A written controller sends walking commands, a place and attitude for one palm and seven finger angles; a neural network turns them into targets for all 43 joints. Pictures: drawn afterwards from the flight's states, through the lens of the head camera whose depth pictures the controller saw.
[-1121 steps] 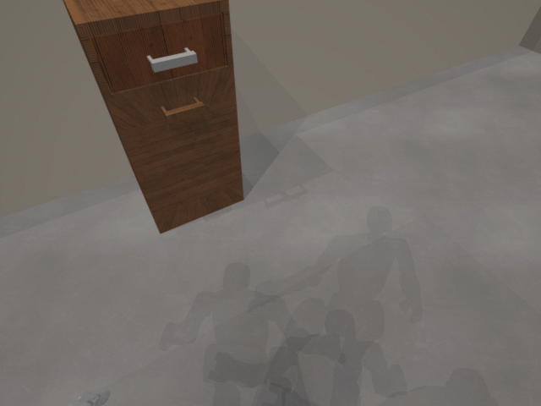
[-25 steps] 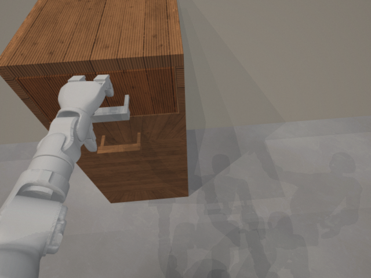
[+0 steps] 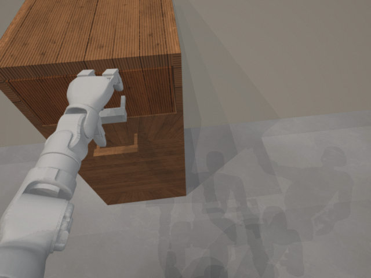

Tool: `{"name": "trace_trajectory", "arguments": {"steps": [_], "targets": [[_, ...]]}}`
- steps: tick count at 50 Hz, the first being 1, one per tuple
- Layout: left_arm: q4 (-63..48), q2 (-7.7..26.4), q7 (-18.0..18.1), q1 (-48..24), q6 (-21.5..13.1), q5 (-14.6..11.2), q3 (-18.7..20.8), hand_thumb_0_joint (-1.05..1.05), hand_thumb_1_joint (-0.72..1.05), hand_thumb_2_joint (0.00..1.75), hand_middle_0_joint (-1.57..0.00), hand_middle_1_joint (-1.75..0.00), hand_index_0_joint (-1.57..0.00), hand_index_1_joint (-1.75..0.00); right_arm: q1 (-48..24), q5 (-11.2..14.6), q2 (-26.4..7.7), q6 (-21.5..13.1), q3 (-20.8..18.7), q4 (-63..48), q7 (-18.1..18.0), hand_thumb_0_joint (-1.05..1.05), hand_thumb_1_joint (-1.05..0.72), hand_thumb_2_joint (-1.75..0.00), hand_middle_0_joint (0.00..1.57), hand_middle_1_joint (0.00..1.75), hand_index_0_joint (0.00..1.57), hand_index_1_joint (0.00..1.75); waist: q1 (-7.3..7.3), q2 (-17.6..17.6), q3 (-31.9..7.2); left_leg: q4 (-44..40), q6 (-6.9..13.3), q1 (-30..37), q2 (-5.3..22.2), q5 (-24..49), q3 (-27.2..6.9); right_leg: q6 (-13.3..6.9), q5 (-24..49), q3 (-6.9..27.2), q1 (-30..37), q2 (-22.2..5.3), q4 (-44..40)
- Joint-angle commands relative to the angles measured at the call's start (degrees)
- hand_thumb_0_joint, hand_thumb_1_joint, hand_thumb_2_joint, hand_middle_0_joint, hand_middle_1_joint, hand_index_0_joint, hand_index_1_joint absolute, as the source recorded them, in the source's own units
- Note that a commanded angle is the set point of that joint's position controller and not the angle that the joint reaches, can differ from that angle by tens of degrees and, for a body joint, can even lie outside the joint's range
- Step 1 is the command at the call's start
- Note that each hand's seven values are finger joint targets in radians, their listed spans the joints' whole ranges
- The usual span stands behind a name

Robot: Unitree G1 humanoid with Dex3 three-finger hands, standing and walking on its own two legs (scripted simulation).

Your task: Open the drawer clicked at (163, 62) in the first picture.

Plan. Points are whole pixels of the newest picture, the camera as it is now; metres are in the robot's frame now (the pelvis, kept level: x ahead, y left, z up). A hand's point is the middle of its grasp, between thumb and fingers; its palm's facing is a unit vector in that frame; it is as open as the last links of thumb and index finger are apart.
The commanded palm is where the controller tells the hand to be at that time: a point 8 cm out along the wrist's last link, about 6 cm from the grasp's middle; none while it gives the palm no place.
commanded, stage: move the hooked fingers above the handle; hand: left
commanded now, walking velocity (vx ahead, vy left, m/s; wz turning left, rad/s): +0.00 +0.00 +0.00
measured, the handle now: (99, 109) +0.52 +0.21 +0.04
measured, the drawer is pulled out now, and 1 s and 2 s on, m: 0.00 0.00 0.00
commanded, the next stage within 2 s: lower the fingers behind the handle in 1.04 s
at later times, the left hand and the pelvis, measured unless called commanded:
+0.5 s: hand (104, 111) +0.46 +0.16 +0.10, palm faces +0.00 -0.06 -1.00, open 13.8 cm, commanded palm +0.45 +0.21 +0.16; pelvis -0.01 +0.00 +0.00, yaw +1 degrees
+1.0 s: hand (116, 100) +0.48 +0.14 +0.11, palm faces +0.11 -0.09 -0.99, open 13.8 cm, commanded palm +0.46 +0.22 +0.16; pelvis -0.01 -0.01 +0.00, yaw +1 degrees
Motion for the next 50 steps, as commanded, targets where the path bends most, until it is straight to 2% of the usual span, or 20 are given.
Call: {"name": "trace_trajectory", "arguments": {"steps": [1,5,7,10,12,14,15,18,21,25,27,29,31,33,36,39,41,44,47,50], "targets": [[-11.2,24.5,10.0,-30.1,5.6,1.1,10.7,0.0,-0.5,0.3,-0.3,-1.2,-0.3,-1.2,1.7,0.0,-7.7,-1.4,-2.1,-4.0,-0.1,0.0,-0.9,-0.9,0.2,0.3,0.2,0.3,3.32,0.7,-25.2,-1.4,-0.3,8.1,-0.9,27.6,-1.9,-0.9,22.8,-0.1,15.1,0.5,0.2],[-7.6,24.1,9.3,-30.4,11.5,0.6,9.1,0.0,-0.5,0.3,-0.3,-1.2,-0.3,-1.2,1.1,0.4,-8.3,-0.9,-2.3,-3.2,0.1,0.0,-0.9,-0.9,0.2,0.3,0.2,0.3,2.58,-0.6,-27.9,-2.1,-0.2,10.0,-0.8,28.1,-0.9,-0.3,24.7,0.0,17.6,0.3,-0.9],[-6.1,18.8,6.5,-30.0,13.5,-0.6,5.0,0.0,-0.5,0.3,-0.3,-1.2,-0.3,-1.2,1.3,0.8,-8.5,-0.7,-2.7,-3.1,0.1,0.0,-0.9,-0.9,0.2,0.3,0.2,0.3,1.6,-1.5,-26.9,-2.8,0.1,12.1,-0.5,28.3,-0.9,-0.1,24.5,-0.2,16.8,0.3,-2.0],[-5.5,16.9,1.6,-27.9,13.3,-2.2,3.1,0.0,-0.5,0.3,-0.3,-1.2,-0.3,-1.2,1.3,1.2,-9.2,0.0,-2.5,-3.5,-0.3,0.0,-0.9,-0.9,0.2,0.3,0.2,0.3,1.04,-4.4,-24.4,-3.5,0.6,13.4,-0.3,28.5,-1.3,0.1,24.6,-0.3,16.7,0.2,-3.2],[-7.8,7.2,-2.0,-28.0,12.2,-3.0,-5.1,0.0,-0.5,0.3,-0.3,-1.2,-0.3,-1.2,1.0,1.5,-8.8,-0.1,-2.8,-3.9,-0.4,0.0,-0.9,-0.9,0.2,0.3,0.2,0.3,-0.73,-3.9,-20.8,-3.5,0.8,16.2,-0.1,27.9,-2.0,0.1,21.8,-0.7,12.4,0.3,-4.5],[-10.2,3.0,-4.7,-27.2,9.6,-3.5,-8.5,0.0,-0.5,0.3,-0.3,-1.2,-0.3,-1.2,1.1,1.3,-8.7,-0.6,-3.0,-4.3,-0.4,0.0,-0.9,-0.9,0.2,0.3,0.2,0.3,-1.54,-4.0,-18.5,-3.3,0.9,18.3,0.2,27.9,-2.8,0.0,19.3,-0.5,9.7,0.3,-5.5],[-11.2,5.4,-5.4,-26.2,8.2,-3.6,-6.4,0.0,-0.5,0.3,-0.3,-1.2,-0.3,-1.2,1.1,1.2,-8.8,-0.4,-3.0,-4.1,-0.6,0.0,-0.9,-0.9,0.2,0.3,0.2,0.3,-0.71,-2.9,-18.4,-3.2,0.8,18.6,0.1,27.2,-3.0,-0.1,18.6,-0.3,9.4,0.3,-5.3],[-13.1,5.2,-5.3,-29.3,4.4,-3.9,-6.6,0.0,-0.5,0.3,-0.3,-1.2,-0.3,-1.2,0.8,1.1,-8.1,-0.6,-2.6,-4.1,-0.8,0.0,-0.9,-0.9,0.2,0.3,0.2,0.3,-0.88,-1.9,-15.0,-3.4,0.4,17.3,-0.3,23.6,-3.9,-0.6,15.6,-0.6,6.9,0.3,-4.9],[-13.9,13.2,-0.6,-31.1,2.3,-2.5,1.1,0.0,-0.5,0.3,-0.3,-1.2,-0.3,-1.2,0.8,0.6,-7.8,-0.9,-2.4,-4.0,-0.7,0.0,-0.9,-0.9,0.2,0.3,0.2,0.3,1.36,0.3,-17.6,-3.1,-0.1,15.3,-0.7,22.7,-3.9,-1.3,14.6,-0.3,8.2,0.3,-3.2],[-12.9,22.8,7.7,-32.1,5.0,0.4,9.3,0.0,-0.5,0.3,-0.3,-1.2,-0.3,-1.2,-0.8,0.2,-7.2,-1.3,-1.5,-4.2,-0.7,0.0,-0.9,-0.9,0.2,0.3,0.2,0.3,4.28,0.6,-22.8,-3.3,-0.5,9.3,-1.4,22.8,-2.7,-1.4,17.3,0.3,14.5,0.1,-1.4],[-10.3,19.9,10.0,-33.6,8.6,1.5,6.4,0.0,-0.5,0.3,-0.3,-1.2,-0.3,-1.2,-1.7,0.2,-7.1,-1.6,-1.3,-3.7,-0.3,0.0,-0.9,-0.9,0.2,0.3,0.2,0.3,3.39,1.0,-22.8,-3.4,-0.7,8.7,-1.2,22.1,-1.9,-1.1,17.4,0.0,14.0,0.1,-1.3],[-6.1,21.2,9.9,-31.0,12.3,1.8,7.1,0.0,-0.5,0.3,-0.3,-1.2,-0.3,-1.2,-1.9,0.2,-7.7,-1.4,-1.4,-3.5,-0.2,0.0,-0.9,-0.9,0.2,0.3,0.2,0.3,3.59,-1.8,-25.3,-3.5,-0.5,8.4,-1.2,22.5,-1.0,-0.7,19.5,0.4,17.7,0.1,-1.8],[-1.8,19.5,7.0,-29.1,15.5,0.5,4.5,0.0,-0.5,0.3,-0.3,-1.2,-0.3,-1.2,-1.7,0.8,-8.1,-0.9,-1.4,-3.5,-0.4,0.0,-0.9,-0.9,0.2,0.3,0.2,0.3,2.69,-3.4,-24.8,-4.0,-0.1,7.7,-1.2,21.0,0.0,0.0,21.0,0.7,19.2,-0.3,-2.7],[2.5,13.8,2.0,-28.0,17.4,-1.9,-0.7,0.0,-0.5,0.3,-0.3,-1.2,-0.3,-1.2,-0.8,1.6,-8.9,-0.5,-1.7,-3.3,-0.8,0.0,-0.9,-0.9,0.2,0.3,0.2,0.3,0.15,-7.7,-21.2,-4.5,0.5,7.8,-1.1,18.6,0.3,0.8,21.0,0.7,18.3,-0.6,-4.7],[-3.0,4.9,-6.1,-29.9,13.8,-4.7,-9.1,0.0,-0.5,0.3,-0.3,-1.2,-0.3,-1.2,-0.2,1.9,-9.6,-0.6,-2.3,-4.0,-1.6,0.0,-0.9,-0.9,0.2,0.3,0.2,0.3,-3.01,-8.5,-19.1,-4.4,1.5,11.5,-1.1,17.6,-0.7,1.2,20.6,0.9,15.3,-0.8,-6.4],[-13.2,3.1,-10.5,-33.0,4.8,-6.1,-10.6,0.0,-0.5,0.3,-0.3,-1.2,-0.3,-1.2,0.2,1.0,-9.1,-1.7,-2.4,-4.0,-2.5,0.0,-0.9,-0.9,0.2,0.3,0.2,0.3,-3.72,-5.3,-18.5,-2.9,2.1,15.2,-1.5,19.1,-2.3,0.7,19.6,1.5,12.0,-0.7,-6.3],[-17.1,7.6,-9.7,-34.1,-0.5,-6.1,-6.2,0.0,-0.5,0.3,-0.3,-1.2,-0.3,-1.2,1.6,0.6,-8.6,-2.2,-2.6,-3.1,-2.7,0.0,-0.9,-0.9,0.2,0.3,0.2,0.3,-2.46,-1.3,-19.3,-2.1,1.7,16.2,-1.7,20.5,-3.1,0.1,19.6,1.7,10.6,-0.5,-5.0],[-21.3,18.0,-2.8,-35.6,-4.9,-4.3,3.7,0.0,-0.5,0.3,-0.3,-1.2,-0.3,-1.2,3.0,0.0,-8.0,-2.2,-2.5,-3.0,-2.3,0.0,-0.9,-0.9,0.2,0.3,0.2,0.3,1.21,3.2,-24.1,-0.9,0.4,15.1,-1.8,24.9,-3.5,-1.0,20.4,1.5,11.9,0.0,-2.4],[-14.9,23.3,7.8,-31.9,-0.9,-1.6,11.5,0.0,-0.5,0.3,-0.3,-1.2,-0.3,-1.2,1.6,0.1,-6.7,-2.3,-1.8,-2.6,-1.1,0.0,-0.9,-0.9,0.2,0.3,0.2,0.3,3.61,1.4,-22.1,-1.2,-0.5,7.5,-1.9,25.1,-3.2,-1.3,20.6,0.2,12.9,0.4,-0.1],[-10.0,25.2,12.8,-27.4,8.1,-0.3,10.5,0.0,-0.5,0.3,-0.3,-1.2,-0.3,-1.2,-2.6,0.5,-7.2,-1.9,-0.8,-3.2,-0.6,0.0,-0.9,-0.9,0.2,0.3,0.2,0.3,5.73,-0.8,-23.8,-2.2,-0.8,3.7,-2.0,23.3,-0.2,-0.8,23.2,1.1,19.2,-0.4,-0.2]]}}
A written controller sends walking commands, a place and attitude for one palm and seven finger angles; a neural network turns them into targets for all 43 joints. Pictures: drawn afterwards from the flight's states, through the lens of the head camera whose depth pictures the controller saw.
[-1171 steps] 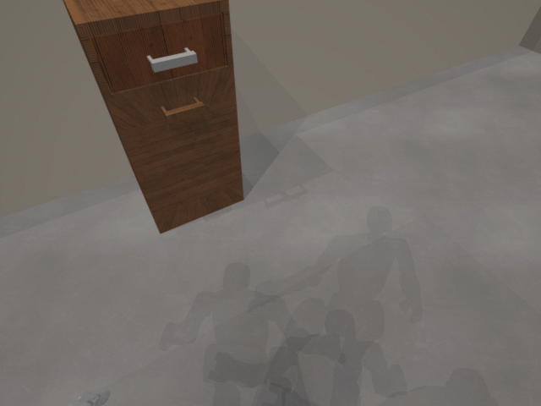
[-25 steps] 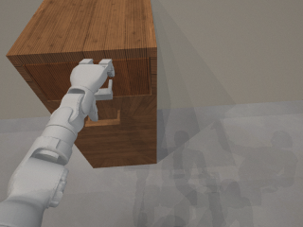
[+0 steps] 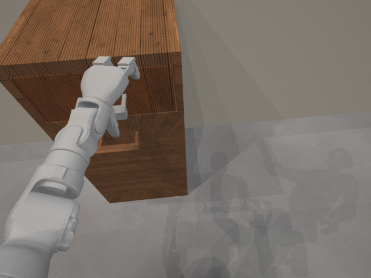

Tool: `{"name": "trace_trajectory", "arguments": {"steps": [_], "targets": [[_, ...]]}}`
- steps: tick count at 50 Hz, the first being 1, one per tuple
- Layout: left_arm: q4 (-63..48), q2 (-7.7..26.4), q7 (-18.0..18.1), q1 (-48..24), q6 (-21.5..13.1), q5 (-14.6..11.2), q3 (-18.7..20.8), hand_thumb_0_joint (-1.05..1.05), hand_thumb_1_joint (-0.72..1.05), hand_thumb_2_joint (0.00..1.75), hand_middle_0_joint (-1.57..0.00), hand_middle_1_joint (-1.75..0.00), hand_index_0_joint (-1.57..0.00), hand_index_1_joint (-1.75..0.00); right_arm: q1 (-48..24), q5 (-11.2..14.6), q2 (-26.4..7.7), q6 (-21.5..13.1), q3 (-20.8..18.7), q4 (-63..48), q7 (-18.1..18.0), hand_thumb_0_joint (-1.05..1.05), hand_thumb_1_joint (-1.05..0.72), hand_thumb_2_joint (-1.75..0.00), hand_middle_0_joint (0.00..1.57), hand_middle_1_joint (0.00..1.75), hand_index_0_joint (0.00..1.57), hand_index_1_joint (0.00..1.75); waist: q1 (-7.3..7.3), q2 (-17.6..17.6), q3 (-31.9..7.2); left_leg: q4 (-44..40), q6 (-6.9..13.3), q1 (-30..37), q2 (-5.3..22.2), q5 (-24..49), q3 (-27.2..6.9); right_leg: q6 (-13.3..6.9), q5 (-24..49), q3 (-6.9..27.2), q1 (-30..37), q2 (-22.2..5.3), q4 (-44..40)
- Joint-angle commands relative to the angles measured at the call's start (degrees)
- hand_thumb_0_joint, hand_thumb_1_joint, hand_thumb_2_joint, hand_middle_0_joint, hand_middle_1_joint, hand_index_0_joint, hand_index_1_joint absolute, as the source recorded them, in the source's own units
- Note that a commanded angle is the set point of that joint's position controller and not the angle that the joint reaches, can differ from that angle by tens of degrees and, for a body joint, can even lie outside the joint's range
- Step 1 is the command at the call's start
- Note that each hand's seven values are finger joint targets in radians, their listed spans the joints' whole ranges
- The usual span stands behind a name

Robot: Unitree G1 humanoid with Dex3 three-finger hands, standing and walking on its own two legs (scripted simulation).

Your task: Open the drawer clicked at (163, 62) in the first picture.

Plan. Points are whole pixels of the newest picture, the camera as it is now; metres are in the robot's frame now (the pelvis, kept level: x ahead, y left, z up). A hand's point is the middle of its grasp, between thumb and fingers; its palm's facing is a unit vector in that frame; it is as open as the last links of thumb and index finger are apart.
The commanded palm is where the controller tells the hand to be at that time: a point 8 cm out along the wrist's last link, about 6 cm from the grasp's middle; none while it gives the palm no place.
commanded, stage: move the hooked fingers above the handle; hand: left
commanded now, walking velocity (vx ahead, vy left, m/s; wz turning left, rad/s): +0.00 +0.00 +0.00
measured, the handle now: (100, 107) +0.53 +0.21 +0.04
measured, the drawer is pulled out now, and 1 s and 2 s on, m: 0.00 0.00 0.00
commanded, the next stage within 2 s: lower the fingers behind the handle in 0.04 s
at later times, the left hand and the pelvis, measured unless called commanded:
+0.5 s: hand (86, 126) +0.44 +0.22 +0.07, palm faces -0.12 +0.00 -0.99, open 13.8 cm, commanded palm +0.46 +0.24 +0.13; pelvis -0.01 +0.00 +0.00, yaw +2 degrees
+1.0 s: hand (87, 118) +0.48 +0.22 +0.06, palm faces -0.16 +0.04 -0.99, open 14.0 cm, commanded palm +0.46 +0.24 +0.09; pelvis -0.02 +0.01 -0.01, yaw -1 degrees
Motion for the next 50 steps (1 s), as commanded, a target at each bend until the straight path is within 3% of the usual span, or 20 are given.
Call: {"name": "trace_trajectory", "arguments": {"steps": [1,2,4,6,8,11,13,17,19,21,24,29,31,34,36,39,41,42,48,50], "targets": [[-3.4,25.6,10.5,-27.0,13.5,1.3,11.2,0.0,-0.5,0.3,-0.3,-1.2,-0.3,-1.2,-1.4,0.5,-5.9,-0.5,-0.1,-4.7,0.3,0.0,-0.9,-0.9,0.2,0.3,0.2,0.3,5.1,-1.7,-25.0,-3.0,-0.2,3.2,-1.8,22.4,1.2,0.0,23.4,1.8,19.3,-0.5,-1.4],[-0.4,24.2,10.4,-25.8,16.8,1.8,9.8,0.0,-0.5,0.3,-0.3,-1.2,-0.3,-1.2,-1.9,0.5,-5.8,-0.4,0.0,-4.5,0.5,0.0,-0.9,-0.9,0.2,0.3,0.2,0.3,5.38,-1.5,-25.9,-3.5,-0.2,3.6,-1.6,22.6,1.9,0.2,24.2,1.8,20.2,-0.6,-1.7],[5.6,22.7,7.5,-22.7,21.9,1.1,8.6,0.0,-0.5,0.3,-0.3,-1.2,-0.3,-1.2,-2.4,1.3,-6.4,0.7,0.1,-4.1,0.8,0.0,-0.9,-0.9,0.2,0.3,0.2,0.3,5.65,-5.3,-26.4,-4.9,-0.3,3.6,-1.4,22.7,2.4,0.6,25.2,1.7,23.2,-0.5,-2.8],[4.5,27.2,4.7,-26.0,24.2,-0.9,9.5,0.0,-0.5,0.3,-0.3,-1.2,-0.3,-1.2,-4.6,2.4,-7.0,1.7,0.9,-4.9,-0.5,0.0,-0.9,-0.9,0.2,0.3,0.2,0.3,5.5,-9.4,-25.3,-6.3,0.3,2.4,-1.6,18.5,3.2,1.7,23.6,3.1,26.2,-1.2,-4.6],[5.9,26.2,0.8,-26.1,24.5,-1.6,8.5,0.0,-0.5,0.3,-0.3,-1.2,-0.3,-1.2,-4.3,2.7,-7.2,1.9,0.8,-5.5,-1.8,0.0,-0.9,-0.9,0.2,0.3,0.2,0.3,3.98,-13.1,-23.9,-7.1,1.2,2.6,-1.8,16.6,3.1,2.5,23.7,3.0,27.3,-1.6,-5.8],[9.2,26.1,-4.7,-23.4,21.4,-0.3,7.2,0.0,-0.5,0.3,-0.3,-1.2,-0.3,-1.2,-2.6,2.8,-7.9,2.0,1.0,-6.0,-3.3,0.0,-0.9,-0.9,0.2,0.3,0.2,0.3,2.12,-13.3,-17.7,-7.5,1.7,1.8,-1.6,13.3,2.3,2.6,20.2,3.0,23.3,-1.7,-7.0],[7.7,22.3,-8.1,-23.1,16.7,0.7,4.1,0.0,-0.5,0.3,-0.3,-1.2,-0.3,-1.2,-1.0,2.5,-8.1,1.1,0.6,-6.8,-3.8,0.0,-0.9,-0.9,0.2,0.3,0.2,0.3,0.27,-12.0,-15.3,-6.9,2.1,2.8,-1.3,12.0,1.7,2.5,18.5,2.9,19.5,-1.7,-7.5],[-4.6,14.9,-11.3,-26.0,3.9,-0.2,-0.8,0.0,-0.5,0.3,-0.3,-1.2,-0.3,-1.2,2.8,1.2,-7.1,-0.8,-1.2,-7.2,-3.4,0.0,-0.9,-0.9,0.2,0.3,0.2,0.3,-1.76,-1.9,-18.4,-2.9,2.3,10.3,-1.3,15.5,0.3,1.4,18.3,3.3,12.0,-1.1,-6.0],[-12.1,11.5,-11.0,-29.2,-1.5,-1.9,-2.6,0.0,-0.5,0.3,-0.3,-1.2,-0.3,-1.2,4.6,0.5,-6.4,-1.3,-2.1,-6.9,-2.8,0.0,-0.9,-0.9,0.2,0.3,0.2,0.3,-2.57,2.1,-21.4,-0.9,2.2,15.2,-1.3,19.6,-0.7,0.7,18.5,3.1,8.4,-0.6,-4.9],[-14.9,14.5,-8.4,-29.9,-4.8,-3.0,1.4,0.0,-0.5,0.3,-0.3,-1.2,-0.3,-1.2,6.1,0.2,-6.6,-1.6,-3.0,-5.7,-2.3,0.0,-0.9,-0.9,0.2,0.3,0.2,0.3,-2.06,4.0,-23.0,0.9,1.7,16.8,-1.3,21.9,-1.9,0.2,18.3,2.6,5.5,0.0,-3.3],[-13.4,17.9,-1.8,-32.8,-5.3,-2.6,5.3,0.0,-0.5,0.3,-0.3,-1.2,-0.3,-1.2,7.3,0.1,-7.1,-1.9,-3.1,-3.9,-1.4,0.0,-0.9,-0.9,0.2,0.3,0.2,0.3,-2.17,1.1,-21.9,2.0,1.2,12.4,-1.4,20.8,-3.2,-0.1,15.5,1.6,2.5,0.5,-1.7],[-5.8,22.3,10.8,-32.9,2.9,1.6,11.0,0.0,-0.5,0.3,-0.3,-1.2,-0.3,-1.2,6.4,-0.8,-7.2,-2.3,-2.7,-2.3,1.0,0.0,-0.9,-0.9,0.2,0.3,0.2,0.3,0.07,4.9,-27.2,3.0,0.1,7.7,-1.8,23.4,-2.9,-0.8,16.7,0.1,3.0,1.0,2.0],[0.0,19.7,12.5,-31.7,9.2,3.2,8.7,0.0,-0.5,0.3,-0.3,-1.2,-0.3,-1.2,5.8,-1.0,-7.0,-1.7,-2.5,-2.0,2.1,0.0,-0.9,-0.9,0.2,0.3,0.2,0.3,0.08,5.8,-27.5,3.1,-0.5,7.2,-1.4,24.7,-2.4,-0.6,17.1,-0.7,2.5,1.2,2.6],[9.0,18.3,10.1,-29.6,17.1,3.0,6.7,0.0,-0.5,0.3,-0.3,-1.2,-0.3,-1.2,6.0,-0.6,-7.9,-0.7,-2.3,-1.8,2.6,0.0,-0.9,-0.9,0.2,0.3,0.2,0.3,-0.49,0.8,-28.0,2.2,-0.1,6.0,-1.0,24.3,-1.3,-0.1,19.2,-0.3,6.4,1.4,1.1],[10.3,16.4,5.6,-29.9,19.2,1.3,3.9,0.0,-0.5,0.3,-0.3,-1.2,-0.3,-1.2,6.7,0.1,-8.2,0.1,-2.3,-2.5,2.2,0.0,-0.9,-0.9,0.2,0.3,0.2,0.3,-1.31,-2.5,-29.4,1.6,0.7,6.3,-0.8,23.6,-0.7,0.6,21.6,0.3,9.5,1.1,0.0],[16.8,18.9,0.9,-26.8,20.2,1.0,4.6,0.0,-0.5,0.3,-0.3,-1.2,-0.3,-1.2,6.1,0.9,-8.9,1.6,-1.3,-2.7,0.6,0.0,-0.9,-0.9,0.2,0.3,0.2,0.3,-2.06,-9.6,-21.5,-0.6,1.5,0.9,-1.0,16.9,-0.4,1.1,18.5,0.7,10.7,0.7,-2.3],[18.9,17.2,-1.8,-24.7,19.1,1.2,2.3,0.0,-0.5,0.3,-0.3,-1.2,-0.3,-1.2,5.9,1.4,-9.0,1.4,-0.7,-3.3,-0.3,0.0,-0.9,-0.9,0.2,0.3,0.2,0.3,-2.64,-11.7,-14.1,-1.8,1.8,-2.0,-1.0,10.5,-0.3,1.4,12.6,0.6,7.3,0.4,-3.6],[18.8,18.4,-2.9,-24.0,17.8,1.4,2.7,0.0,-0.5,0.3,-0.3,-1.2,-0.3,-1.2,5.7,1.4,-9.2,1.0,-0.4,-3.8,-0.7,0.0,-0.9,-0.9,0.2,0.3,0.2,0.3,-2.51,-11.8,-12.0,-2.0,1.9,-3.4,-1.0,8.0,-0.5,1.4,10.1,0.8,6.4,0.2,-3.9],[13.0,19.0,-5.6,-21.1,7.9,2.3,2.8,0.0,-0.5,0.3,-0.3,-1.2,-0.3,-1.2,8.2,1.0,-8.3,-0.8,-0.5,-6.5,-1.7,0.0,-0.9,-0.9,0.2,0.3,0.2,0.3,-1.96,-6.1,-12.6,0.4,1.9,-3.5,-0.8,5.1,-0.5,0.7,5.8,1.6,1.6,0.2,-2.0],[6.3,20.5,-4.4,-25.0,3.3,1.6,4.8,0.0,-0.5,0.3,-0.3,-1.2,-0.3,-1.2,9.4,0.5,-7.9,-1.7,-1.1,-7.2,-1.6,0.0,-0.9,-0.9,0.2,0.3,0.2,0.3,-1.82,-3.3,-18.4,1.9,2.1,-1.7,-0.7,6.6,-0.8,0.6,6.6,2.2,2.0,0.3,-0.4]]}}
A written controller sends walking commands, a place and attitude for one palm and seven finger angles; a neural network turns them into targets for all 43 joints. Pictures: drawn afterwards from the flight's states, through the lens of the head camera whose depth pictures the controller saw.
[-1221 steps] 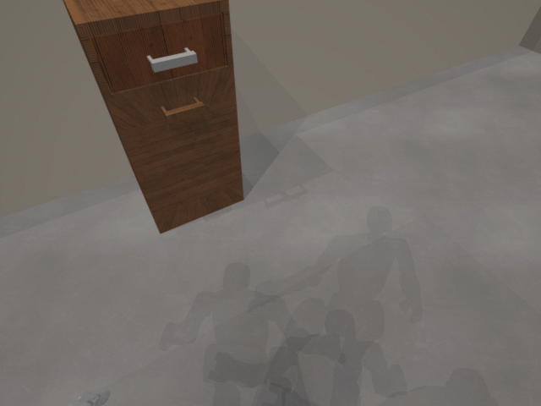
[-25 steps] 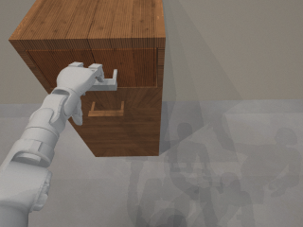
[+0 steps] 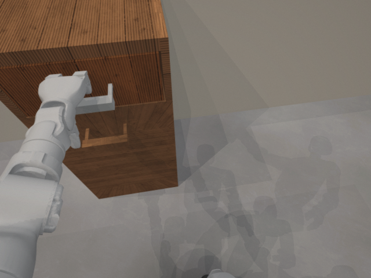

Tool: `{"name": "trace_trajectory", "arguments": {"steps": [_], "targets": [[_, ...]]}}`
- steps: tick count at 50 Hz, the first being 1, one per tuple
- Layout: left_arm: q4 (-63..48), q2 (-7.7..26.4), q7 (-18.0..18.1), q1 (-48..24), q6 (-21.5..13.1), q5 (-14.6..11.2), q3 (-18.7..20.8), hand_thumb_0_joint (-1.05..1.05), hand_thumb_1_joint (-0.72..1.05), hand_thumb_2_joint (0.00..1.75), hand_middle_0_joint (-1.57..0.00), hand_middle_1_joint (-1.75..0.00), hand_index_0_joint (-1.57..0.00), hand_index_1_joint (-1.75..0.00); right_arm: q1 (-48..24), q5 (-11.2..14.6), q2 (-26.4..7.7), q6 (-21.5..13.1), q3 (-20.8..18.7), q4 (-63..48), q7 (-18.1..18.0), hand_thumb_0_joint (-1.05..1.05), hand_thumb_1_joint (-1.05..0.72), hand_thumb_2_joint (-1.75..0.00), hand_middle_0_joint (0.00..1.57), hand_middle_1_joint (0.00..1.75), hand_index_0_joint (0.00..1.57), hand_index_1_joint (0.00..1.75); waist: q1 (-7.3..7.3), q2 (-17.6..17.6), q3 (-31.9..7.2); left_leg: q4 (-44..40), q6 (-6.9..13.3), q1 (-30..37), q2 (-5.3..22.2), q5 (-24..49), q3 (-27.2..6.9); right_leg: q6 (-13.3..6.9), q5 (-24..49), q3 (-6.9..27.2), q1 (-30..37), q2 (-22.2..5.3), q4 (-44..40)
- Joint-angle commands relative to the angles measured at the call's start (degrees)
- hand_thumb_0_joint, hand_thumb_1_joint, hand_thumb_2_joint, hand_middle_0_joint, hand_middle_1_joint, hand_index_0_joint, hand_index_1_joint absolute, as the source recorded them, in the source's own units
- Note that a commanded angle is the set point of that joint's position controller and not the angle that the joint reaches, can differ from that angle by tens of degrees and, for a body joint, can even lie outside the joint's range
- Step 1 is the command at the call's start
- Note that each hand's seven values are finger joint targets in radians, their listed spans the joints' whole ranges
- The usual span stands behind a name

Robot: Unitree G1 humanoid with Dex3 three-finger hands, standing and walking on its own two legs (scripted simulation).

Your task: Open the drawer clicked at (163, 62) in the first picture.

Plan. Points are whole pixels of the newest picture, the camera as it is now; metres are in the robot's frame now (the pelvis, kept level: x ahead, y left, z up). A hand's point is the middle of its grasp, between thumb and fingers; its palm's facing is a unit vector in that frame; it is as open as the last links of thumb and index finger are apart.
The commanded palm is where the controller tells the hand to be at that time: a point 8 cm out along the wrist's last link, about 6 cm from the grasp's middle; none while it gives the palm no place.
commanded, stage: lower the fingers behind the handle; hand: left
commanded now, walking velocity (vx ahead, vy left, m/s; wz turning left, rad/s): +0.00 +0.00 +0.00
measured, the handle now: (86, 98) +0.55 +0.21 +0.05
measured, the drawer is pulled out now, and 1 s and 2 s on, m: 0.00 0.00 0.03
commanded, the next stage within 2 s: close the thumb around the handle in 0.74 s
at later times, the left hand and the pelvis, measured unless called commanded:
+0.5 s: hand (78, 109) +0.50 +0.22 +0.05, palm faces -0.06 +0.04 -1.00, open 13.8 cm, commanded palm +0.49 +0.23 +0.08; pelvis -0.01 +0.00 -0.01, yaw +0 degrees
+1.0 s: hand (82, 113) +0.51 +0.22 +0.03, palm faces -0.02 -0.01 -1.00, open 13.0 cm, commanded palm +0.49 +0.24 +0.08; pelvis +0.02 +0.00 -0.01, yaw +1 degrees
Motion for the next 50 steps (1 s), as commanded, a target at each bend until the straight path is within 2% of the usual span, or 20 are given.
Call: {"name": "trace_trajectory", "arguments": {"steps": [1,3,5,7,9,11,13,15,20,22,24,28,31,34,38,41,44,47,48,50], "targets": [[-16.4,14.8,2.3,-20.1,-8.1,-0.6,5.6,0.0,-0.5,0.3,-0.3,-1.2,-0.3,-1.2,6.7,-0.9,-9.5,-2.5,-4.6,-5.1,-1.4,0.0,-0.9,-0.9,0.2,0.3,0.2,0.3,1.4,-1.2,-20.9,-1.5,1.1,6.3,-1.1,8.2,-2.2,-0.4,6.8,1.6,8.5,0.1,-2.4],[-20.1,15.1,5.7,-21.9,-10.6,-0.3,7.2,0.0,-0.5,0.3,-0.3,-1.2,-0.3,-1.2,7.6,-1.5,-9.0,-3.1,-5.5,-4.5,-1.0,0.0,-0.9,-0.9,0.2,0.3,0.2,0.3,1.86,2.2,-26.1,-0.1,0.8,9.3,-1.1,11.5,-3.1,-0.8,8.1,1.4,7.5,0.5,-0.6],[-14.3,9.7,8.5,-18.9,-8.6,-0.5,4.3,0.0,-0.5,0.3,-0.3,-1.2,-0.3,-1.2,8.6,-1.6,-9.0,-3.3,-5.8,-2.8,-0.1,0.0,-0.9,-0.9,0.2,0.3,0.2,0.3,0.5,-0.2,-22.2,0.4,0.5,8.4,-0.7,11.7,-3.7,-0.6,7.1,0.2,3.5,0.9,-0.7],[-12.3,11.1,11.2,-19.5,-6.7,-0.5,5.6,0.0,-0.5,0.3,-0.3,-1.2,-0.3,-1.2,8.5,-1.5,-9.9,-3.5,-5.7,-1.7,0.5,0.0,-0.9,-0.9,0.2,0.3,0.2,0.3,0.36,-1.4,-19.8,0.4,0.4,5.8,-0.7,9.8,-3.8,-0.6,5.5,-0.1,1.7,1.0,-0.9],[-12.0,12.5,13.6,-24.5,-4.7,0.1,5.9,0.0,-0.5,0.3,-0.3,-1.2,-0.3,-1.2,8.8,-1.6,-10.5,-3.7,-5.8,-0.6,0.8,0.0,-0.9,-0.9,0.2,0.3,0.2,0.3,-0.8,-1.6,-20.9,0.7,0.7,4.9,-1.0,9.4,-3.6,-0.5,5.4,0.2,1.8,0.9,-1.2],[-7.8,12.7,14.9,-24.1,-1.3,1.3,5.4,0.0,-0.5,0.3,-0.3,-1.2,-0.3,-1.2,8.8,-1.4,-10.5,-3.6,-5.6,0.1,1.2,0.0,-0.9,-0.9,0.2,0.3,0.2,0.3,-0.9,-0.8,-20.9,0.5,0.5,4.4,-1.1,8.6,-3.7,-0.5,4.5,-0.1,1.3,0.9,-1.0],[-6.3,10.9,15.0,-25.9,1.5,1.6,3.4,0.0,-0.5,0.3,-0.3,-1.2,-0.3,-1.2,8.5,-1.3,-10.3,-3.4,-5.4,0.3,1.4,0.0,-0.9,-0.9,0.2,0.3,0.2,0.3,-1.19,1.2,-21.2,0.3,0.3,5.2,-1.1,9.0,-3.5,-0.6,4.7,-0.3,1.0,1.0,-1.2],[-3.9,11.7,14.2,-25.9,3.9,1.5,3.3,0.0,-0.5,0.3,-0.3,-1.2,-0.3,-1.2,8.4,-1.3,-10.5,-3.0,-5.1,0.5,1.5,0.0,-0.9,-0.9,0.2,0.3,0.2,0.3,-1.23,1.5,-21.8,0.2,0.3,5.1,-1.1,9.3,-3.4,-0.5,5.2,-0.3,1.7,1.0,-1.2],[-2.8,12.2,9.4,-24.2,5.2,0.3,3.2,0.0,-0.5,0.3,-0.3,-1.2,-0.3,-1.2,7.9,-1.0,-10.4,-2.5,-4.4,-1.0,0.7,0.0,-0.9,-0.9,0.2,0.3,0.2,0.3,-0.92,-1.6,-23.1,-0.1,0.7,4.4,-1.0,10.3,-2.8,-0.1,8.0,0.0,6.0,0.9,-1.2],[-3.2,10.1,7.4,-21.9,3.9,-0.2,1.9,0.0,-0.5,0.3,-0.3,-1.2,-0.3,-1.2,7.7,-0.9,-10.1,-2.6,-4.3,-1.8,0.3,0.0,-0.9,-0.9,0.2,0.3,0.2,0.3,-0.68,-2.6,-22.2,-0.1,0.9,4.1,-1.1,10.0,-2.5,0.0,8.4,0.1,6.6,0.9,-1.5],[-2.6,11.4,6.2,-20.3,2.6,-0.1,3.0,0.0,-0.5,0.3,-0.3,-1.2,-0.3,-1.2,7.7,-0.8,-10.5,-2.6,-4.1,-2.0,-0.2,0.0,-0.9,-0.9,0.2,0.3,0.2,0.3,-0.98,-5.7,-19.4,-0.2,1.1,2.3,-0.9,8.0,-2.7,0.2,7.1,0.2,6.1,0.8,-1.9],[-6.3,12.7,5.7,-19.7,-1.3,-0.2,3.8,0.0,-0.5,0.3,-0.3,-1.2,-0.3,-1.2,8.1,-0.7,-10.2,-3.2,-4.0,-2.7,-0.9,0.0,-0.9,-0.9,0.2,0.3,0.2,0.3,-0.68,-5.6,-18.1,0.1,1.3,0.7,-1.0,5.9,-2.5,0.3,5.4,0.8,5.3,0.6,-1.7],[-12.3,15.4,7.3,-21.4,-5.5,0.1,6.9,0.0,-0.5,0.3,-0.3,-1.2,-0.3,-1.2,8.8,-1.4,-9.8,-3.7,-4.5,-3.0,-0.7,0.0,-0.9,-0.9,0.2,0.3,0.2,0.3,0.78,-1.3,-23.5,1.2,1.2,2.9,-1.1,8.9,-2.9,-0.2,7.6,1.1,6.2,0.8,-0.1],[-18.8,16.5,11.2,-25.3,-8.4,1.1,8.9,0.0,-0.5,0.3,-0.3,-1.2,-0.3,-1.2,9.0,-2.3,-9.4,-4.1,-5.4,-2.4,-0.3,0.0,-0.9,-0.9,0.2,0.3,0.2,0.3,0.68,1.3,-28.4,2.9,1.0,5.8,-1.1,13.3,-3.5,-0.5,10.0,1.0,5.5,1.0,1.3],[-12.9,14.9,15.5,-22.3,-4.1,1.7,8.3,0.0,-0.5,0.3,-0.3,-1.2,-0.3,-1.2,9.3,-2.5,-9.6,-3.8,-5.4,-0.3,0.8,0.0,-0.9,-0.9,0.2,0.3,0.2,0.3,0.43,2.2,-26.8,3.4,0.4,5.2,-1.1,15.2,-3.5,-0.5,10.7,-0.1,3.6,1.2,1.8],[-11.5,13.6,15.7,-23.8,-0.7,0.8,7.0,0.0,-0.5,0.3,-0.3,-1.2,-0.3,-1.2,9.7,-2.3,-10.0,-3.3,-5.6,0.6,1.4,0.0,-0.9,-0.9,0.2,0.3,0.2,0.3,-0.3,2.1,-28.1,3.2,0.3,7.2,-1.0,18.5,-3.2,-0.3,14.1,-0.3,5.2,1.3,1.2],[-12.3,16.5,15.1,-24.7,1.3,0.2,9.1,0.0,-0.39,0.35,-0.31,-1.21,-0.31,-1.21,8.8,-2.4,-10.4,-2.0,-5.6,0.8,1.5,0.0,-0.9,-0.9,0.2,0.3,0.2,0.3,0.37,1.9,-31.2,3.1,0.3,8.9,-1.2,22.4,-2.9,-0.2,18.3,0.1,8.7,1.2,1.1],[-8.3,13.7,13.4,-22.0,3.2,0.0,6.3,0.0,-0.22,0.42,-0.32,-1.23,-0.32,-1.23,7.9,-1.7,-10.1,-1.4,-5.0,0.6,1.1,0.0,-0.9,-0.9,0.2,0.3,0.2,0.3,-0.27,-1.9,-24.5,1.4,0.6,5.5,-1.3,18.2,-2.4,0.2,16.6,0.1,9.4,1.0,-0.8],[-7.5,14.7,12.8,-21.3,3.4,0.0,6.7,0.0,-0.16,0.44,-0.32,-1.24,-0.32,-1.24,7.5,-1.4,-10.1,-1.3,-4.8,0.4,0.9,0.0,-0.9,-0.9,0.2,0.3,0.2,0.3,0.19,-1.8,-22.6,0.7,0.6,4.3,-1.4,16.4,-2.2,0.2,15.5,0.3,9.7,0.9,-1.2],[-8.0,16.7,11.9,-20.8,3.0,0.4,7.7,0.0,-0.05,0.49,-0.33,-1.25,-0.33,-1.25,7.0,-1.4,-10.2,-1.1,-4.6,0.0,0.5,0.0,-0.9,-0.9,0.2,0.3,0.2,0.3,0.8,-1.4,-23.4,0.5,0.8,4.3,-1.6,16.9,-1.8,0.1,17.0,0.8,11.7,0.7,-1.3]]}}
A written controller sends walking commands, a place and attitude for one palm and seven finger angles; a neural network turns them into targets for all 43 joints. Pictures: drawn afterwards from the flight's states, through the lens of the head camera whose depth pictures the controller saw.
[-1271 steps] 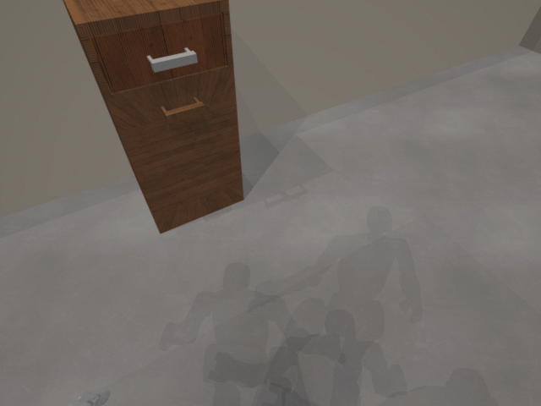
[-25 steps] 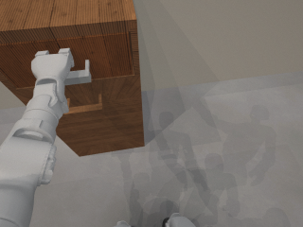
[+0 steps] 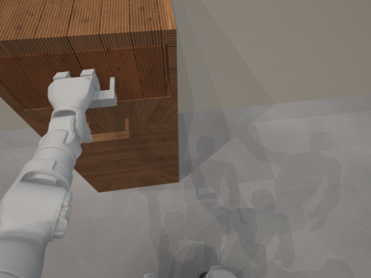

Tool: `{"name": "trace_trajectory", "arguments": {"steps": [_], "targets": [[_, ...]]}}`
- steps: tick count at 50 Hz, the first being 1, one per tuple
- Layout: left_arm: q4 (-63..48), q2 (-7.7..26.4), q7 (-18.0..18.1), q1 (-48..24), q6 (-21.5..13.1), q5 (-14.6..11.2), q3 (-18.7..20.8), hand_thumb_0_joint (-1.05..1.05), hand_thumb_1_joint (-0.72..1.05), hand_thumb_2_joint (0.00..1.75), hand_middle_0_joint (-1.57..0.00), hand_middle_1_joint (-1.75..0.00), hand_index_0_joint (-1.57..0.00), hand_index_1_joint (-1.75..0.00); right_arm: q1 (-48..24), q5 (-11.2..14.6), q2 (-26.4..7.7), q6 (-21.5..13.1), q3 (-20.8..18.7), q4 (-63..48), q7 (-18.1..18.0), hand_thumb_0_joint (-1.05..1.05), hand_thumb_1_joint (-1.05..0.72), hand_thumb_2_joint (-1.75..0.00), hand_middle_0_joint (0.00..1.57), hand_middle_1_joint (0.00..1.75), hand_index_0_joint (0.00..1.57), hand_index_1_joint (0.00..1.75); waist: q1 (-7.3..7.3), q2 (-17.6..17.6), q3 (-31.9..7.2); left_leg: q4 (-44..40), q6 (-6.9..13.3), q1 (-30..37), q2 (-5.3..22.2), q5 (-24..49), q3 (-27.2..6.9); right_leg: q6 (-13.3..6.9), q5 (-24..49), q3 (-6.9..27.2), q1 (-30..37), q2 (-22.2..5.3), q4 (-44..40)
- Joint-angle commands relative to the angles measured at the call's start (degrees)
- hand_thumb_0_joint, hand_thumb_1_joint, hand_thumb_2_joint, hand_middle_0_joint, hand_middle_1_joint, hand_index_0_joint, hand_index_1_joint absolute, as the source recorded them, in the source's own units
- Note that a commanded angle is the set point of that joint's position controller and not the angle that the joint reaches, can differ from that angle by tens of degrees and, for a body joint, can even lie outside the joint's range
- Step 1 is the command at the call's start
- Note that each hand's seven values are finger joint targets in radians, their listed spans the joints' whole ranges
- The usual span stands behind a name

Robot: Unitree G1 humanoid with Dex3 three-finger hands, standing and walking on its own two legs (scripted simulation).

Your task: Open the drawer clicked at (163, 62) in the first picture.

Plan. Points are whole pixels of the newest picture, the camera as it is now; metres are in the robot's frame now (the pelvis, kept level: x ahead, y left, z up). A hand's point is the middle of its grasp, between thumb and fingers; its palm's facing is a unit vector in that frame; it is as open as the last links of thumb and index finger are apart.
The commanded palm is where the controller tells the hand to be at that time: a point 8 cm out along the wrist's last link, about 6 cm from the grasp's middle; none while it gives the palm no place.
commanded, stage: close the thumb around the handle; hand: left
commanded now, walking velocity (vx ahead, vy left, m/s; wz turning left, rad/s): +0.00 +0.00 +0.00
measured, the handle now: (86, 92) +0.53 +0.20 +0.06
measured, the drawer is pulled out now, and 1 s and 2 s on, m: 0.00 0.03 0.16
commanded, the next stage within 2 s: pull the drawer open in 0.54 s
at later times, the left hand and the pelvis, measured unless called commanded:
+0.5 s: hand (81, 113) +0.49 +0.22 +0.03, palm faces -0.04 -0.01 -1.00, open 5.8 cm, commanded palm +0.46 +0.23 +0.09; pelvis +0.01 +0.00 +0.00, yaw -1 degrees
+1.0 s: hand (80, 125) +0.45 +0.21 +0.03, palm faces -0.02 -0.02 -1.00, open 5.9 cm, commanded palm +0.42 +0.22 +0.09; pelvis +0.02 +0.00 +0.01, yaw -1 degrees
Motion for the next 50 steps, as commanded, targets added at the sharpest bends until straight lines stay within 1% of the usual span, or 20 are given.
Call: {"name": "trace_trajectory", "arguments": {"steps": [1,3,5,7,9,12,17,19,22,24,27,30,32,35,38,39,41,44,46,50], "targets": [[-7.1,21.1,-1.0,-22.5,3.2,-0.3,5.7,0.0,0.0,0.52,-0.34,-1.25,-0.34,-1.25,7.5,0.5,-9.0,0.0,-2.3,-3.6,-1.6,0.0,-0.9,-0.9,0.2,0.3,0.2,0.3,0.41,-2.4,-20.8,-4.4,0.9,10.3,-1.9,20.3,-0.4,0.2,20.2,2.1,17.5,0.3,-4.5],[-6.9,18.9,-2.0,-21.4,2.5,-0.5,4.0,0.0,0.12,0.56,-0.34,-1.27,-0.34,-1.27,7.1,0.7,-8.6,-0.1,-2.2,-4.4,-1.9,0.0,-0.9,-0.9,0.2,0.3,0.2,0.3,-0.02,-3.0,-18.9,-4.8,0.9,10.1,-1.9,18.6,-0.2,0.3,18.9,2.1,17.0,0.2,-5.2],[-6.3,20.2,-2.6,-20.2,1.5,-0.4,4.7,0.0,0.23,0.61,-0.35,-1.28,-0.35,-1.28,7.0,0.8,-8.8,-0.1,-2.0,-4.7,-2.2,0.0,-0.9,-0.9,0.2,0.3,0.2,0.3,0.03,-3.7,-18.0,-4.9,0.9,9.3,-1.9,17.3,-0.2,0.4,17.5,2.3,16.6,0.1,-5.2],[-8.6,19.3,-2.7,-21.3,0.2,-0.3,4.1,0.0,0.34,0.66,-0.36,-1.29,-0.36,-1.29,6.9,0.7,-8.5,-0.4,-2.2,-5.3,-2.4,0.0,-0.9,-0.9,0.2,0.3,0.2,0.3,0.14,-1.4,-19.0,-4.8,0.9,10.5,-1.9,17.1,-0.2,0.2,16.6,2.3,15.6,0.2,-5.0],[-9.4,22.0,-2.6,-20.6,-0.9,-0.4,6.5,0.0,0.45,0.71,-0.37,-1.3,-0.37,-1.3,7.0,0.5,-8.6,-0.4,-2.2,-5.4,-2.4,0.0,-0.9,-0.9,0.2,0.3,0.2,0.3,0.93,-1.7,-20.6,-4.2,0.9,10.4,-1.8,18.5,-0.3,0.1,18.0,2.6,16.8,0.1,-4.4],[-12.0,18.9,-1.8,-19.7,-2.2,-0.1,5.3,0.0,0.62,0.78,-0.38,-1.32,-0.38,-1.32,7.7,0.1,-8.1,-0.8,-2.7,-5.7,-2.1,0.0,-0.9,-0.9,0.2,0.3,0.2,0.3,1.36,1.1,-24.6,-3.6,0.6,13.7,-1.6,22.1,-0.4,-0.1,19.8,2.0,16.0,0.4,-3.4],[-13.6,19.4,-0.4,-16.5,-2.6,-1.0,7.4,0.0,0.9,0.9,-0.4,-1.35,-0.4,-1.35,7.5,-0.2,-8.3,-0.6,-3.2,-5.2,-1.4,0.0,-0.9,-0.9,0.2,0.3,0.2,0.3,2.21,-0.7,-25.5,-3.1,0.5,13.8,-1.5,25.1,-0.3,0.0,23.2,2.0,17.6,0.5,-3.1],[-15.3,19.6,0.3,-17.1,-2.8,-0.7,7.9,0.0,0.9,0.9,-0.4,-1.35,-0.4,-1.35,7.5,-0.4,-8.4,-0.5,-3.5,-4.9,-1.1,0.0,-0.9,-0.9,0.2,0.3,0.2,0.3,2.43,-0.3,-26.2,-3.1,0.4,14.5,-1.4,27.2,-0.7,-0.2,24.0,1.9,17.8,0.6,-2.8],[-15.7,17.5,1.4,-18.0,-2.2,-0.5,6.5,0.0,0.9,0.9,-0.4,-1.35,-0.4,-1.35,7.2,-0.2,-8.4,-0.5,-3.6,-4.5,-0.8,0.0,-0.9,-0.9,0.2,0.3,0.2,0.3,1.78,0.2,-23.4,-3.8,0.3,15.3,-1.1,25.9,-0.8,-0.3,21.5,1.4,15.5,0.9,-3.5],[-17.5,20.6,2.1,-20.3,-2.7,-0.6,8.9,0.0,0.9,0.9,-0.4,-1.35,-0.4,-1.35,6.9,-0.6,-8.7,-0.4,-3.7,-3.9,-0.9,0.0,-0.9,-0.9,0.2,0.3,0.2,0.3,1.9,0.3,-25.1,-3.5,0.4,15.7,-1.2,26.7,-1.0,-0.4,22.3,1.7,16.6,0.9,-3.3],[-15.8,18.0,2.3,-18.4,-1.8,-0.8,7.3,0.0,0.9,0.9,-0.4,-1.35,-0.4,-1.35,7.0,-0.5,-8.4,-0.5,-3.8,-3.6,-0.7,0.0,-0.9,-0.9,0.2,0.3,0.2,0.3,1.76,0.4,-24.7,-3.9,0.2,16.6,-1.2,27.2,-1.1,-0.3,22.2,1.4,16.3,0.9,-3.4],[-16.0,19.9,2.3,-18.4,-1.6,-0.9,8.8,0.0,0.9,0.9,-0.4,-1.35,-0.4,-1.35,7.0,-0.5,-8.6,-0.4,-3.8,-3.3,-0.6,0.0,-0.9,-0.9,0.2,0.3,0.2,0.3,2.41,0.8,-25.8,-3.9,0.1,17.3,-1.1,28.6,-1.1,-0.4,23.0,1.4,17.1,0.8,-3.1],[-15.3,17.5,2.1,-18.4,-1.2,-1.1,6.9,0.0,0.9,0.9,-0.4,-1.35,-0.4,-1.35,6.7,-0.3,-8.3,-0.4,-3.7,-3.5,-0.6,0.0,-0.9,-0.9,0.2,0.3,0.2,0.3,2.05,1.0,-24.2,-4.3,0.1,17.2,-1.1,28.1,-1.0,-0.4,22.6,1.2,16.6,0.9,-3.6],[-16.6,17.9,1.8,-15.3,-1.7,-1.4,8.1,0.0,0.9,0.9,-0.4,-1.35,-0.4,-1.35,6.5,-0.4,-8.3,-0.3,-3.9,-3.8,-0.4,0.0,-0.9,-0.9,0.2,0.3,0.2,0.3,3.22,0.8,-26.9,-4.2,0.0,18.8,-0.9,31.2,-1.1,-0.4,24.7,1.3,18.3,0.8,-3.1],[-19.9,14.3,1.4,-11.0,-2.1,-2.0,6.7,0.0,0.9,0.9,-0.4,-1.35,-0.4,-1.35,5.8,-0.3,-7.8,-0.3,-4.3,-4.7,0.0,0.0,-0.9,-0.9,0.2,0.3,0.2,0.3,4.21,2.6,-27.0,-4.2,-0.3,22.0,-0.3,36.5,-1.4,-0.4,26.0,1.0,18.0,0.9,-3.4],[-21.2,14.9,1.3,-9.5,-2.3,-2.1,7.7,0.0,0.9,0.9,-0.4,-1.35,-0.4,-1.35,5.5,-0.4,-7.9,-0.2,-4.4,-4.8,0.1,0.0,-0.9,-0.9,0.2,0.3,0.2,0.3,4.64,2.2,-28.4,-3.9,-0.4,23.1,-0.2,38.8,-1.5,-0.5,26.7,1.0,18.5,1.0,-3.2],[-22.0,12.6,1.2,-5.9,-2.0,-2.5,6.4,0.0,0.9,0.9,-0.4,-1.35,-0.4,-1.35,5.0,-0.2,-7.6,-0.1,-4.5,-5.4,0.3,0.0,-0.9,-0.9,0.2,0.3,0.2,0.3,4.87,1.2,-26.0,-4.4,-0.4,22.6,-0.1,38.4,-1.5,-0.4,26.5,1.0,18.6,1.1,-3.8],[-25.5,13.3,1.6,-3.4,-1.8,-2.4,7.5,0.0,0.9,0.9,-0.4,-1.35,-0.4,-1.35,3.5,0.0,-7.7,-0.1,-4.5,-6.0,0.3,0.0,-0.9,-0.9,0.2,0.3,0.2,0.3,5.34,-0.6,-24.8,-5.2,-0.1,21.6,-0.2,37.5,-1.4,-0.5,27.2,1.2,20.5,0.9,-4.2],[-25.4,10.5,1.9,-2.7,-1.1,-2.0,5.1,0.0,0.9,0.9,-0.4,-1.35,-0.4,-1.35,2.9,0.4,-7.5,-0.1,-4.5,-6.0,0.4,0.0,-0.9,-0.9,0.2,0.3,0.2,0.3,4.72,-1.3,-21.8,-5.7,-0.2,21.6,-0.2,36.0,-1.4,-0.5,25.8,0.8,19.1,1.0,-4.6],[-29.0,9.1,2.6,-1.2,0.0,-1.5,4.3,0.0,0.9,0.9,-0.4,-1.35,-0.4,-1.35,1.4,0.4,-7.1,-0.2,-4.6,-6.2,0.5,0.0,-0.9,-0.9,0.2,0.3,0.2,0.3,5.14,0.7,-22.3,-6.1,-0.4,24.3,-0.1,37.4,-1.6,-0.6,25.3,0.8,19.0,0.9,-5.0]]}}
